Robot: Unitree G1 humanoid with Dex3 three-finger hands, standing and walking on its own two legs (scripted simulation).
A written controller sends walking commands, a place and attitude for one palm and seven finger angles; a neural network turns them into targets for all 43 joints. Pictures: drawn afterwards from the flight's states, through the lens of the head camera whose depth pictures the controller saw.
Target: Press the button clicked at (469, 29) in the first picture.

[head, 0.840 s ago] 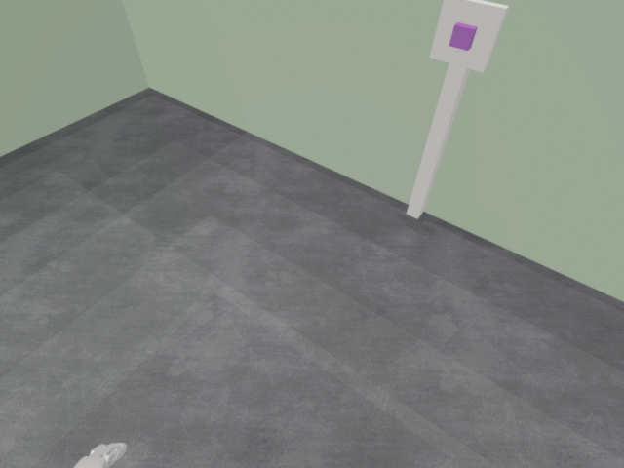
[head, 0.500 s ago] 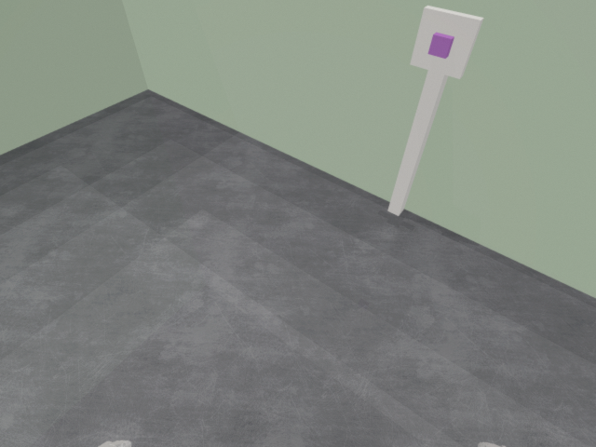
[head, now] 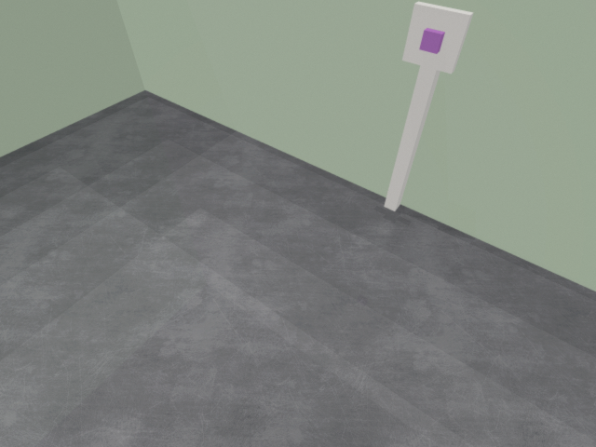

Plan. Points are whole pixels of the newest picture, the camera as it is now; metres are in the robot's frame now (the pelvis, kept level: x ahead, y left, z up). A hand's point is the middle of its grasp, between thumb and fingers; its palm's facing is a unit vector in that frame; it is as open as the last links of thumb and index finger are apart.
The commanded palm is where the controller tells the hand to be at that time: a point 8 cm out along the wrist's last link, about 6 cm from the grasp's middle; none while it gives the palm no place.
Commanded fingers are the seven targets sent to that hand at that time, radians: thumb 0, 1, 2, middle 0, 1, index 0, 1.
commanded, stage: look at it before walking up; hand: left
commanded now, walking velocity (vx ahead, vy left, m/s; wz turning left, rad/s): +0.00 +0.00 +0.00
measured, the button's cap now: (432, 40) +1.30 -0.37 +0.03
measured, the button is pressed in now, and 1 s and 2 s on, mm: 0 0 0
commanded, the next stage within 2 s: walk to a spot facing it in 0.60 s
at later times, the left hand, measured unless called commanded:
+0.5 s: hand out of the picture +0.08 +0.25 -0.16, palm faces -0.03 -0.94 -0.34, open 7.4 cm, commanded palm none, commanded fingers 0.00 0.90 0.90 -0.20 -0.30 -0.20 -0.30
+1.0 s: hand out of the picture +0.06 +0.20 -0.19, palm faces -0.06 -0.97 -0.22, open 7.4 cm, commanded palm none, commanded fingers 0.00 0.90 0.90 -0.20 -0.30 -0.20 -0.30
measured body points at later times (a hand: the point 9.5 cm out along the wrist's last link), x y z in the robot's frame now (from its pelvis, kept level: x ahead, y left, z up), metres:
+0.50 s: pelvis +0.00 +0.00 +0.00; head +0.01 +0.00 +0.45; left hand +0.08 +0.29 -0.13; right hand +0.07 -0.30 -0.13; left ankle +0.01 +0.12 -0.74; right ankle +0.01 -0.12 -0.74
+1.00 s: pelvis +0.06 +0.00 -0.01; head +0.06 +0.00 +0.44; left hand +0.07 +0.25 -0.17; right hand +0.06 -0.26 -0.16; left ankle +0.01 +0.12 -0.74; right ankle +0.01 -0.12 -0.74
